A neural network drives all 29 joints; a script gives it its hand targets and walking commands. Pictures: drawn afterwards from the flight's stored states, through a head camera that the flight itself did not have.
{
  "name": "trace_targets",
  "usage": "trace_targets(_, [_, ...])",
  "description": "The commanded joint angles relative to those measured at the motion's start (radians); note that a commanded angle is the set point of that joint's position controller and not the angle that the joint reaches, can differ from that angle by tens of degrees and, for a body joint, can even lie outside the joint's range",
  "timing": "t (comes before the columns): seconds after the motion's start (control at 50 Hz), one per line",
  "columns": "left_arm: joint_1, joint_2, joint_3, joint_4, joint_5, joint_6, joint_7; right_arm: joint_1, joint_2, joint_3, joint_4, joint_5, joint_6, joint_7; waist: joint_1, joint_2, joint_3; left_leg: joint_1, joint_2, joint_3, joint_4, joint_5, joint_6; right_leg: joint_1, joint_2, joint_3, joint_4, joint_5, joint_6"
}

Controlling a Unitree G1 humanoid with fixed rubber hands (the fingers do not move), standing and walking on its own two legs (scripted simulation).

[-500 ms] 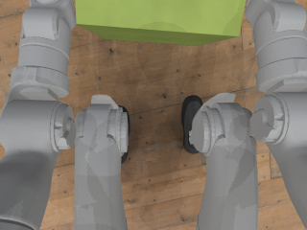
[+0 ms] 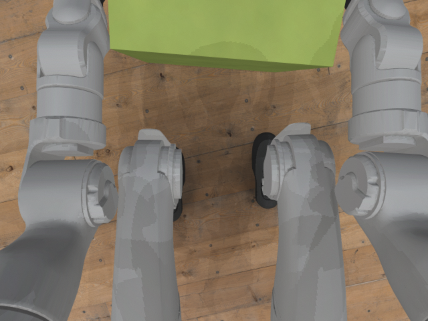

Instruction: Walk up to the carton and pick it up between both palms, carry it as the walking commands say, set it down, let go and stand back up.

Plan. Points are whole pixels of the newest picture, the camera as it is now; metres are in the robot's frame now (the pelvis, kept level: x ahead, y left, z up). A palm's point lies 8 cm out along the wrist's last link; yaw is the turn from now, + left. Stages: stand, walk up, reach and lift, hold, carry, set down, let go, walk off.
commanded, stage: reach and lift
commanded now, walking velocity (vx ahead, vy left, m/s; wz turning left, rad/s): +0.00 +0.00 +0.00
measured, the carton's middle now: (220, 14) +0.52 -0.01 -0.18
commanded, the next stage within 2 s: none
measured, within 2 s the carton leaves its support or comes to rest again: neither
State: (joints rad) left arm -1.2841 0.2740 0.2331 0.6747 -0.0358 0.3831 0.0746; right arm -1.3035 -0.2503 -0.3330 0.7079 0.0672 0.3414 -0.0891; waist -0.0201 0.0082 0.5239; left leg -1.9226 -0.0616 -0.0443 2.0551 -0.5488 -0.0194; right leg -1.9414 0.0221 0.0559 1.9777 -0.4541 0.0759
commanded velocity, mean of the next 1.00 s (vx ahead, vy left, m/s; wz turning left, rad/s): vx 0.00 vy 0.00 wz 0.00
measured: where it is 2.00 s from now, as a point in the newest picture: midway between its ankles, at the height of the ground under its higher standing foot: (218, 190)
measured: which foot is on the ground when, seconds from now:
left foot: down 0.00-1.00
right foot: down 0.00-1.00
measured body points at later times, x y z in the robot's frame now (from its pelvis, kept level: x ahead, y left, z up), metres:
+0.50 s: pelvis -0.01 +0.00 +0.05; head +0.32 +0.00 +0.34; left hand +0.53 +0.16 -0.07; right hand +0.53 -0.20 -0.06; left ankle +0.14 +0.12 -0.39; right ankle +0.17 -0.14 -0.39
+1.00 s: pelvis -0.02 +0.00 +0.10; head +0.30 +0.00 +0.41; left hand +0.51 +0.16 +0.00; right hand +0.51 -0.20 +0.02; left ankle +0.14 +0.12 -0.39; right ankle +0.17 -0.14 -0.39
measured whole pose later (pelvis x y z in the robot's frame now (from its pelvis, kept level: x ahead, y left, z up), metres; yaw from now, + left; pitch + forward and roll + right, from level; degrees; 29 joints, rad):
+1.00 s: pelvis -0.02 +0.00 +0.10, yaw +0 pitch +19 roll -1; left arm -1.19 0.20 0.29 0.56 0.05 0.48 0.03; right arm -1.20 -0.19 -0.39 0.57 -0.03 0.45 -0.05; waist -0.03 0.00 0.52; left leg -1.56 -0.05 -0.05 1.69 -0.45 -0.02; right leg -1.58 0.03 0.06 1.61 -0.36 0.07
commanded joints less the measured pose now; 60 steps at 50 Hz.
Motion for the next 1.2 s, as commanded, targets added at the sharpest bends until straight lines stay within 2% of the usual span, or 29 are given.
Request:
trace_targets(0.0, [-0.862, -0.966, -0.482, -0.262, -0.149, -0.067, -0.268, -0.695, 1.047, 0.488, -0.177, 0.065, -0.006, 0.238, -0.061, 0.000, -2.208, 0.613, -0.084, 0.105, -0.287, 0.165, 0.019, 0.675, 0.119, -0.181, -0.160, 0.144, -0.069])
trace_targets(0.02, [-0.888, -0.949, -0.479, -0.303, -0.141, -0.068, -0.266, -0.715, 1.069, 0.514, -0.201, 0.095, -0.003, 0.241, -0.020, 0.024, -2.265, 0.635, -0.087, 0.118, -0.283, 0.190, 0.020, 0.706, 0.115, -0.169, -0.165, 0.162, -0.067])
trace_targets(0.08, [-0.852, -0.984, -0.482, -0.247, -0.134, -0.046, -0.273, -0.723, 1.069, 0.504, -0.205, 0.089, 0.012, 0.246, -0.029, 0.021, -2.290, 0.664, -0.091, 0.117, -0.298, 0.180, 0.016, 0.703, 0.126, -0.181, -0.180, 0.149, -0.066])
trace_targets(0.12, [-0.890, -0.966, -0.515, -0.370, -0.147, -0.041, -0.263, -0.742, 1.051, 0.550, -0.304, 0.130, 0.019, 0.250, -0.016, 0.051, -2.410, 0.758, -0.090, 0.119, -0.307, 0.244, 0.010, 0.758, 0.130, -0.179, -0.185, 0.202, -0.068])
trace_targets(0.18, [-0.876, -0.983, -0.501, -0.310, -0.153, -0.027, -0.271, -0.708, 1.062, 0.519, -0.217, 0.093, 0.045, 0.250, -0.049, 0.011, -2.322, 0.676, -0.091, 0.116, -0.327, 0.181, 0.013, 0.746, 0.124, -0.172, -0.213, 0.158, -0.067])
trace_targets(0.2, [-0.869, -0.992, -0.515, -0.349, -0.149, -0.024, -0.274, -0.696, 1.088, 0.552, -0.265, 0.112, 0.046, 0.252, -0.030, 0.031, -2.378, 0.727, -0.093, 0.120, -0.340, 0.197, 0.014, 0.787, 0.128, -0.177, -0.218, 0.178, -0.065])
trace_targets(0.22, [-0.853, -0.988, -0.490, -0.307, -0.132, -0.024, -0.278, -0.649, 1.090, 0.515, -0.180, 0.081, 0.053, 0.257, -0.037, 0.010, -2.306, 0.684, -0.088, 0.113, -0.347, 0.168, 0.013, 0.743, 0.129, -0.177, -0.224, 0.148, -0.066])
trace_targets(0.34, [-0.832, -1.024, -0.534, -0.382, -0.160, -0.017, -0.287, -0.674, 1.098, 0.576, -0.330, 0.117, 0.053, 0.263, -0.031, 0.029, -2.472, 0.805, -0.094, 0.113, -0.378, 0.274, 0.013, 0.858, 0.137, -0.169, -0.265, 0.246, -0.064])
trace_targets(0.36, [-0.836, -1.007, -0.508, -0.328, -0.144, -0.010, -0.284, -0.711, 1.087, 0.573, -0.311, 0.121, 0.054, 0.263, -0.008, 0.034, -2.434, 0.778, -0.095, 0.113, -0.387, 0.248, 0.016, 0.832, 0.136, -0.161, -0.267, 0.218, -0.064])
trace_targets(0.4, [-0.829, -1.024, -0.511, -0.310, -0.148, -0.002, -0.292, -0.683, 1.083, 0.544, -0.288, 0.088, 0.063, 0.262, -0.042, 0.000, -2.401, 0.744, -0.093, 0.106, -0.407, 0.195, 0.014, 0.842, 0.136, -0.164, -0.292, 0.182, -0.065])
trace_targets(0.42, [-0.850, -1.020, -0.513, -0.343, -0.159, -0.004, -0.293, -0.704, 1.121, 0.571, -0.289, 0.109, 0.069, 0.264, -0.020, -0.024, -2.410, 0.743, -0.092, 0.110, -0.418, 0.183, 0.019, 0.889, 0.130, -0.155, -0.307, 0.182, -0.062])
trace_targets(0.46, [-0.895, -1.017, -0.536, -0.405, -0.169, -0.007, -0.294, -0.696, 1.115, 0.576, -0.281, 0.102, 0.075, 0.264, -0.030, -0.004, -2.438, 0.756, -0.093, 0.116, -0.430, 0.173, 0.011, 0.909, 0.135, -0.158, -0.310, 0.182, -0.066])
trace_targets(0.5, [-0.860, -1.000, -0.514, -0.368, -0.141, 0.000, -0.293, -0.664, 1.114, 0.553, -0.266, 0.102, 0.077, 0.266, -0.020, 0.035, -2.417, 0.793, -0.094, 0.116, -0.443, 0.190, 0.012, 0.875, 0.135, -0.150, -0.329, 0.180, -0.068])
trace_targets(0.6, [-0.866, -1.036, -0.537, -0.388, -0.167, 0.001, -0.312, -0.689, 1.148, 0.596, -0.312, 0.102, 0.083, 0.273, -0.027, -0.026, -2.449, 0.783, -0.091, 0.113, -0.485, 0.170, 0.017, 0.987, 0.132, -0.144, -0.384, 0.182, -0.062])
trace_targets(0.62, [-0.836, -1.041, -0.545, -0.381, -0.154, 0.013, -0.311, -0.665, 1.138, 0.579, -0.321, 0.099, 0.083, 0.277, -0.036, 0.004, -2.495, 0.838, -0.093, 0.113, -0.491, 0.195, 0.012, 0.991, 0.140, -0.153, -0.383, 0.204, -0.061])
trace_targets(0.64, [-0.833, -1.040, -0.527, -0.352, -0.153, 0.013, -0.307, -0.679, 1.145, 0.580, -0.285, 0.109, 0.088, 0.278, -0.013, 0.002, -2.426, 0.820, -0.088, 0.106, -0.511, 0.174, 0.016, 0.957, 0.136, -0.146, -0.392, 0.173, -0.063])
trace_targets(0.66, [-0.827, -1.054, -0.543, -0.362, -0.162, 0.015, -0.312, -0.645, 1.138, 0.565, -0.284, 0.090, 0.088, 0.280, -0.047, -0.011, -2.450, 0.835, -0.094, 0.099, -0.513, 0.177, 0.013, 0.964, 0.140, -0.153, -0.395, 0.183, -0.062])
trace_targets(0.68, [-0.803, -1.062, -0.532, -0.317, -0.148, 0.021, -0.313, -0.641, 1.134, 0.564, -0.270, 0.088, 0.089, 0.284, -0.028, 0.021, -2.406, 0.835, -0.090, 0.103, -0.525, 0.168, 0.009, 0.929, 0.138, -0.150, -0.403, 0.159, -0.067])
trace_targets(0.74, [-0.809, -1.068, -0.526, -0.356, -0.135, 0.009, -0.317, -0.641, 1.173, 0.591, -0.288, 0.091, 0.086, 0.293, -0.010, -0.012, -2.445, 0.866, -0.093, 0.098, -0.544, 0.176, 0.019, 0.980, 0.133, -0.142, -0.425, 0.166, -0.062])
trace_targets(0.78, [-0.827, -1.064, -0.533, -0.352, -0.150, 0.005, -0.325, -0.617, 1.168, 0.566, -0.251, 0.078, 0.086, 0.296, -0.042, -0.011, -2.401, 0.851, -0.089, 0.094, -0.564, 0.148, 0.015, 0.987, 0.130, -0.137, -0.458, 0.152, -0.065])
trace_targets(0.84, [-0.822, -1.096, -0.574, -0.367, -0.163, 0.012, -0.319, -0.659, 1.139, 0.586, -0.323, 0.109, 0.075, 0.296, -0.040, 0.048, -2.462, 0.945, -0.088, 0.095, -0.584, 0.199, 0.004, 0.990, 0.133, -0.149, -0.451, 0.190, -0.068])
trace_targets(0.94, [-0.780, -1.096, -0.566, -0.386, -0.156, 0.013, -0.320, -0.615, 1.154, 0.600, -0.301, 0.087, 0.090, 0.306, -0.029, -0.004, -2.446, 0.952, -0.088, 0.082, -0.629, 0.172, 0.011, 1.044, 0.133, -0.138, -0.505, 0.160, -0.067])
trace_targets(1.0, [-0.791, -1.084, -0.578, -0.415, -0.146, 0.009, -0.319, -0.559, 1.180, 0.591, -0.271, 0.093, 0.091, 0.310, -0.029, 0.020, -2.445, 0.976, -0.091, 0.089, -0.648, 0.176, 0.011, 1.077, 0.138, -0.134, -0.518, 0.175, -0.067])
trace_targets(1.06, [-0.765, -1.112, -0.586, -0.405, -0.163, 0.011, -0.320, -0.628, 1.179, 0.633, -0.357, 0.115, 0.082, 0.309, -0.018, -0.002, -2.489, 1.013, -0.092, 0.084, -0.669, 0.186, 0.018, 1.131, 0.133, -0.122, -0.547, 0.172, -0.063])
trace_targets(1.08, [-0.770, -1.119, -0.593, -0.385, -0.172, 0.012, -0.323, -0.603, 1.162, 0.609, -0.326, 0.095, 0.084, 0.308, -0.051, -0.007, -2.445, 1.002, -0.087, 0.074, -0.680, 0.165, 0.013, 1.106, 0.130, -0.128, -0.556, 0.157, -0.067])
trace_targets(1.1, [-0.793, -1.107, -0.628, -0.478, -0.180, 0.010, -0.319, -0.583, 1.172, 0.629, -0.364, 0.113, 0.083, 0.306, -0.046, 0.018, -2.542, 1.077, -0.091, 0.084, -0.676, 0.229, 0.007, 1.161, 0.136, -0.126, -0.558, 0.220, -0.067])
trace_targets(1.14, [-0.768, -1.115, -0.616, -0.452, -0.175, 0.006, -0.320, -0.570, 1.178, 0.630, -0.351, 0.100, 0.083, 0.305, -0.043, 0.012, -2.492, 1.041, -0.093, 0.080, -0.693, 0.205, 0.007, 1.174, 0.134, -0.124, -0.571, 0.209, -0.069])
trace_targets(1.16, [-0.722, -1.137, -0.597, -0.375, -0.165, 0.017, -0.318, -0.564, 1.149, 0.601, -0.331, 0.082, 0.084, 0.308, -0.065, 0.000, -2.437, 1.051, -0.084, 0.064, -0.703, 0.191, 0.009, 1.104, 0.131, -0.129, -0.579, 0.177, -0.070])
trace_targets(1.18, [-0.702, -1.136, -0.611, -0.417, -0.165, 0.014, -0.320, -0.553, 1.177, 0.622, -0.355, 0.101, 0.083, 0.308, -0.030, 0.035, -2.482, 1.081, -0.094, 0.082, -0.708, 0.225, 0.010, 1.164, 0.135, -0.116, -0.588, 0.207, -0.071])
